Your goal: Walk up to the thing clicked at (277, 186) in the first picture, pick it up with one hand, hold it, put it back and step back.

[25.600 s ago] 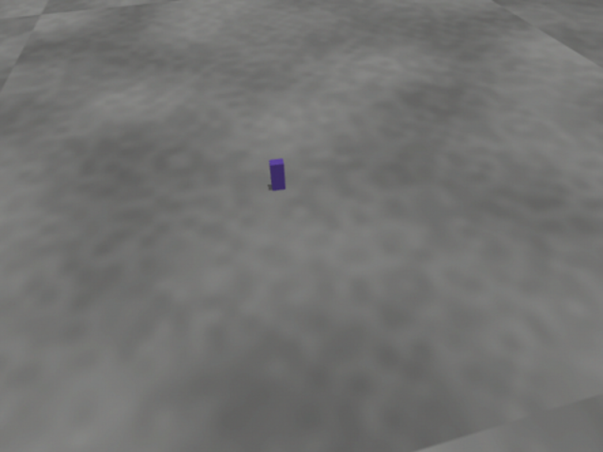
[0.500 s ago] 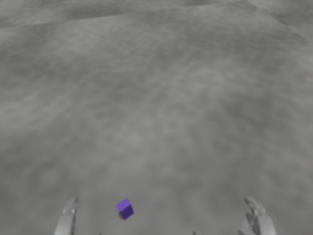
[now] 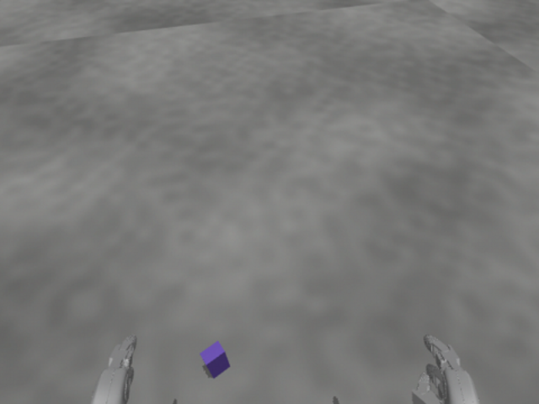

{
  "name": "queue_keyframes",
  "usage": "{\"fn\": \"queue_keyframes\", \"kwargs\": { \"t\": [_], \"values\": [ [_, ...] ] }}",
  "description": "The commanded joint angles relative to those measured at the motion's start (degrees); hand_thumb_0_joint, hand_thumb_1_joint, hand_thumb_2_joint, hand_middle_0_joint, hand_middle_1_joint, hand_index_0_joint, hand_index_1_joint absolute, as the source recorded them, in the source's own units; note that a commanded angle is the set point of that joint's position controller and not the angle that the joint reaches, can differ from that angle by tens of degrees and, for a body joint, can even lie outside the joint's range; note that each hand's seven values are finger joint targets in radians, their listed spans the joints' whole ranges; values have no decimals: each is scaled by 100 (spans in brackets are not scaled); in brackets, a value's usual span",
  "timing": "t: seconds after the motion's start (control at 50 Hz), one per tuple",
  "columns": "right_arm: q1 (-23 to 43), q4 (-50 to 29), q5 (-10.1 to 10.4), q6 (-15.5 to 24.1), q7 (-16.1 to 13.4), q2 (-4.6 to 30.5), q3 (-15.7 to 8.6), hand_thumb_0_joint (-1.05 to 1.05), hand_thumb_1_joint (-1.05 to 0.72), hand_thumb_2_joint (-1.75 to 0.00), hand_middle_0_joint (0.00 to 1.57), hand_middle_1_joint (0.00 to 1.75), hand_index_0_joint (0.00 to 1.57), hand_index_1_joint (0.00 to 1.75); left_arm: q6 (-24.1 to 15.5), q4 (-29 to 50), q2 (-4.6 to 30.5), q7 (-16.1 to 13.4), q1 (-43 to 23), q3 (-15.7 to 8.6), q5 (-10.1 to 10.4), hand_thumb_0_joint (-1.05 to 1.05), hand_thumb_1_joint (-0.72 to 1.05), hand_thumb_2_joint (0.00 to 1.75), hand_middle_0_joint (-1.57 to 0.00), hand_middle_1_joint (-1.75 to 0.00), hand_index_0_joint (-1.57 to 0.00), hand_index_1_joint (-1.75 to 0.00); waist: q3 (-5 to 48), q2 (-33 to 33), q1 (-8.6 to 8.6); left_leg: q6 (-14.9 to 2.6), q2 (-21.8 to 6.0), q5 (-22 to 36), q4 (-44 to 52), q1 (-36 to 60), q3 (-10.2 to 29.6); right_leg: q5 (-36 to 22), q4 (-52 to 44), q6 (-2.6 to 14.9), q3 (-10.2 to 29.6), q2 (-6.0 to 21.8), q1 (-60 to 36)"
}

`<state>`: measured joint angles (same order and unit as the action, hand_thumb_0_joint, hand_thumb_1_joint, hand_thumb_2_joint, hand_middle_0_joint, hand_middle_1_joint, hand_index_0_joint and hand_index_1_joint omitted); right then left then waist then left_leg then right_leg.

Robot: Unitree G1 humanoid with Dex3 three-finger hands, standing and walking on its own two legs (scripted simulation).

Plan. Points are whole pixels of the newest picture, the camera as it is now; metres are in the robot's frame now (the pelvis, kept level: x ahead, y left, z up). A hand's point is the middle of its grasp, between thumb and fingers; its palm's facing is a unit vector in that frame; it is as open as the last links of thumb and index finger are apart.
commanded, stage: stand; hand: left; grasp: from the side
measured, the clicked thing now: (215, 360) +0.38 +0.20 -0.64
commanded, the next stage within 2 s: none
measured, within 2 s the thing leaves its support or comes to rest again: neither
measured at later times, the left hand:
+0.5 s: hand out of the picture +0.08 +0.25 -0.11, palm faces -0.02 -0.94 -0.35, open 7.7 cm
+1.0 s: hand out of the picture +0.03 +0.25 -0.10, palm faces +0.00 -0.94 -0.35, open 7.4 cm
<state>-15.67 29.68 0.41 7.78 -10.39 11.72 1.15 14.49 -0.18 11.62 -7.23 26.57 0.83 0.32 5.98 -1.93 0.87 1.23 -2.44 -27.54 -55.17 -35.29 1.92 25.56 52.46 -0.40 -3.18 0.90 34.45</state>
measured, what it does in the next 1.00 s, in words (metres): rises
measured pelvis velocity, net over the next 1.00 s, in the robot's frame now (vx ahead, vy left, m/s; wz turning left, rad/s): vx -0.01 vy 0.00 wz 0.01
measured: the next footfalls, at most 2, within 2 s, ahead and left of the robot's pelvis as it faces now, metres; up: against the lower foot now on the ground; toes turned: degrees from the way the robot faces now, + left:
none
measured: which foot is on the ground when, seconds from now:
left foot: down 0.00-1.00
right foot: down 0.00-1.00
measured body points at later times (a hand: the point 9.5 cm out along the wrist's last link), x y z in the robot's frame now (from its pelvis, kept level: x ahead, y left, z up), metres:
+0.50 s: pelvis -0.01 +0.01 +0.03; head +0.00 +0.01 +0.48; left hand +0.08 +0.30 -0.08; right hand +0.09 -0.28 -0.09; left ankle +0.00 +0.13 -0.69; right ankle +0.01 -0.13 -0.69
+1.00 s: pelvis -0.01 +0.00 +0.06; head -0.02 +0.00 +0.51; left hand +0.03 +0.30 -0.08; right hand +0.06 -0.28 -0.09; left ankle +0.00 +0.13 -0.69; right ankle +0.01 -0.13 -0.69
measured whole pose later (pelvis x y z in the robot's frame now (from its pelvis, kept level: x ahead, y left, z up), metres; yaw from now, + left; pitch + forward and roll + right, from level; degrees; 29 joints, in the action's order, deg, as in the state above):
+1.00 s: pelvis -0.01 +0.00 +0.06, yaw +1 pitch -4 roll +0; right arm -8.4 64.5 -1.7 -0.4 -0.6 17.7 -0.9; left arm -0.8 -66.2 18.1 -0.8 8.5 0.1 -1.7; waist -2.8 -1.1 -1.0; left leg 0.5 -0.1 -10.8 -21.8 -7.3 0.6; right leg 10.7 22.3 -1.2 -2.7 2.7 7.8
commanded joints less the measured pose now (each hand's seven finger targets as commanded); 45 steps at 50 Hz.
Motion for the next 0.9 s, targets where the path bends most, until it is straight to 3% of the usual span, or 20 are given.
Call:
{"fn": "queue_keyframes", "kwargs": {
  "t": [0.0,0.04,0.08,0.12,0.14,0.16,0.18,0.24,0.3,0.34,0.38,0.6,0.72,0.76,0.88],
  "values": [
    [310,-881,-6,335,-73,630,-234,0,-90,-90,20,30,20,30,-237,739,373,-66,73,-191,-33,0,-2,60,-20,-30,-20,-30,479,250,106,-161,199,1328,829,368,-191,-1231,-893,31,-50,-161,-472],
    [293,-888,-1,318,-74,667,-268,0,-90,-90,20,30,20,30,-298,1370,716,-105,-313,-475,-19,0,14,76,-20,-30,-20,-30,733,-52,-5,-135,200,1436,853,447,-186,-1302,-842,66,-33,-146,-591],
    [357,-938,-2,318,-79,704,-288,0,-90,-90,20,30,20,30,-261,1111,666,-99,-89,-427,-33,0,30,90,-20,-30,-20,-30,619,26,17,-136,192,1455,864,435,-172,-1278,-860,69,-54,-159,-567],
    [326,-894,-2,318,-60,629,-237,0,-90,-90,20,30,20,30,-239,901,443,-80,18,-259,-19,0,46,90,-20,-30,-20,-30,442,162,50,-154,198,1324,862,361,-185,-1192,-910,54,-59,-159,-465],
    [656,297,-645,-119,282,1473,-468,0,-90,-90,20,30,20,30,-901,-1109,1269,165,-1193,-564,-567,0,54,90,-20,-30,-20,-30,-297,609,-156,-298,52,1955,1064,478,112,-1438,-1146,435,555,375,-1173],
    [515,587,-687,-279,457,1413,-522,0,-90,-90,20,30,20,30,-1162,-1488,1399,317,-995,-621,-623,0,62,90,-20,-30,-20,-30,146,732,-160,-420,-5,2055,1014,826,-12,-1886,-1156,564,746,481,-1362],
    [608,568,-644,-368,554,1468,-563,0,-90,-90,20,30,20,30,-1324,-1675,1472,415,-929,-576,-566,0,70,90,-20,-30,-20,-30,131,588,-126,-487,31,2042,1034,919,88,-1991,-1245,623,817,473,-1290],
    [532,869,-369,-413,793,1344,-532,0,-90,-90,20,30,20,30,-1541,-2423,1469,534,-1286,-509,-357,0,90,90,-20,-30,-20,-30,163,428,-132,-467,55,1810,1443,1337,82,-1741,-1399,524,856,532,-1448],
    [678,1170,-344,-450,889,1399,-577,0,-90,-90,20,30,20,30,-1600,-3091,1477,542,-1509,-470,-292,0,90,90,-20,-30,-20,-30,20,184,-179,-461,-30,1563,1831,1531,257,-1404,-1580,399,663,471,-1477],
    [773,1357,-372,-485,919,1437,-583,0,-90,-90,20,30,20,30,-1614,-3492,1481,544,-1595,-464,-297,0,90,90,-20,-30,-20,-30,-263,-28,-197,-475,-114,979,2303,1420,419,-811,-1804,343,580,395,-1479],
    [821,1519,-364,-517,939,1451,-568,0,-90,-90,20,30,20,30,-1656,-3840,1510,556,-1669,-459,-305,0,90,90,-20,-30,-20,-30,-419,-25,-203,-457,-139,857,2574,1300,459,-877,-1994,304,565,398,-1778],
    [720,2527,-235,-582,902,1663,-476,0,-90,-90,20,30,20,30,-1641,-5368,1679,525,-1727,-367,-176,0,90,90,-20,-30,-20,-30,-494,21,-166,-293,-252,2204,3371,2367,439,-1853,-2864,179,567,564,-2560],
    [757,2901,-198,-651,897,1700,-436,0,-90,-90,20,30,20,30,-1607,-5912,1777,529,-1796,-322,-186,0,90,90,-20,-30,-20,-30,-779,180,-165,-240,-266,1566,3778,2458,459,-1370,-3250,127,560,571,-2587],
    [796,2967,-191,-648,901,1709,-428,0,-90,-90,20,30,20,30,-1623,-6014,1764,534,-1829,-307,-189,0,90,90,-20,-30,-20,-30,-756,207,-152,-251,-289,1804,3748,2600,435,-1588,-3350,121,599,609,-2580],
    [871,3131,-188,-674,918,1693,-414,0,-90,-90,20,30,20,30,-1630,-6239,1834,541,-1935,-317,-189,0,90,90,-20,-30,-20,-30,-801,305,-167,-223,-292,1706,3873,2607,415,-1355,-3540,104,617,629,-2641]
  ]
}}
